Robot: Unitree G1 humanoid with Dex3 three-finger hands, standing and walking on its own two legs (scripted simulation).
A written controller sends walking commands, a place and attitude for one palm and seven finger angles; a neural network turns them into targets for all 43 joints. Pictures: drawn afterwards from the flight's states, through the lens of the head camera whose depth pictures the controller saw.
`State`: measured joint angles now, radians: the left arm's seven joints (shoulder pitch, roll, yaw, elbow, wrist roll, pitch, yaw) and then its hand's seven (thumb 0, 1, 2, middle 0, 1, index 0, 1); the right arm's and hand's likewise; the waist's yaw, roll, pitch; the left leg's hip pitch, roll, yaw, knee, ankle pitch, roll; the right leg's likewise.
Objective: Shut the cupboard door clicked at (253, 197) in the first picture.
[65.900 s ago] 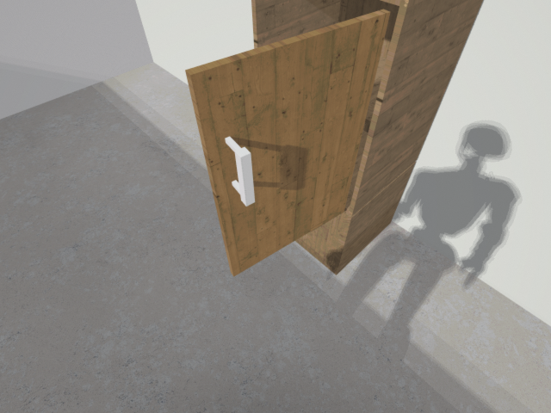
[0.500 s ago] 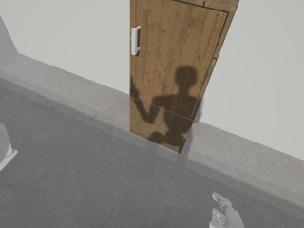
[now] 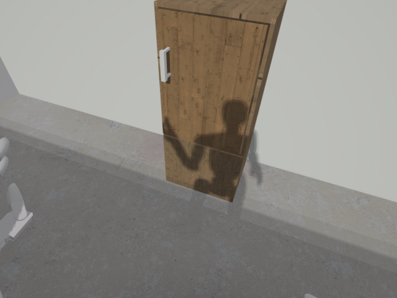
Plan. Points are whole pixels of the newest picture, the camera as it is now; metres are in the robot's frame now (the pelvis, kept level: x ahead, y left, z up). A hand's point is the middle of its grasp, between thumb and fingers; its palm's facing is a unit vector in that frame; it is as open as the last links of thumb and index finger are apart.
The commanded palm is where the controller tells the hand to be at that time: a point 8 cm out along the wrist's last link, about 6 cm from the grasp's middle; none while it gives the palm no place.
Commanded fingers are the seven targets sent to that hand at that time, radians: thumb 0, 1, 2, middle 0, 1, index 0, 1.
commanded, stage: stop stepping back and stand still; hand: left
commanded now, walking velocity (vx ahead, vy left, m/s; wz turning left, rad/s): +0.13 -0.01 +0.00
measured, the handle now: (165, 64) +0.97 +0.19 +0.06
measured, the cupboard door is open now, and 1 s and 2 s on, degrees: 0 0 0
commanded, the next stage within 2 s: let the arm hang, fingers relaxed in 0.74 s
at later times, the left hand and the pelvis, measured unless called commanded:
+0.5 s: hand (48, 187) +0.24 +0.27 +0.16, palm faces +0.43 -0.78 -0.45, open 7.4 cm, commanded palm +0.18 +0.30 +0.19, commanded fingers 0.00 0.90 0.90 -0.20 -0.30 -0.20 -0.30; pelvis +0.04 +0.00 +0.00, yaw -1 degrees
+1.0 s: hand (72, 272) +0.19 +0.27 -0.04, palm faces +0.06 -0.90 -0.43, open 7.4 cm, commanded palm none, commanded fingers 0.00 0.90 0.90 -0.20 -0.30 -0.20 -0.30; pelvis +0.01 +0.03 +0.00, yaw -1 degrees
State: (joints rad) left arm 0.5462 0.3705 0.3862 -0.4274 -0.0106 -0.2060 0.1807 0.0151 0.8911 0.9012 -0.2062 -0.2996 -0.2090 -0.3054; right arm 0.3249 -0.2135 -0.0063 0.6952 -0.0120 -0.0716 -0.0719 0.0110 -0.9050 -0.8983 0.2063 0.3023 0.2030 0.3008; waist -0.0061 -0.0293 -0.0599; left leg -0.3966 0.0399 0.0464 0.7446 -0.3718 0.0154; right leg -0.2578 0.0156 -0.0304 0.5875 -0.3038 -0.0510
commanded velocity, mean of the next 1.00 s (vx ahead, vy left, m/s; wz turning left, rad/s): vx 0.00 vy -0.01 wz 0.00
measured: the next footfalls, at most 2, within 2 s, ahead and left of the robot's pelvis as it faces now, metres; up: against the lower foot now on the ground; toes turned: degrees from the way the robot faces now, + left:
none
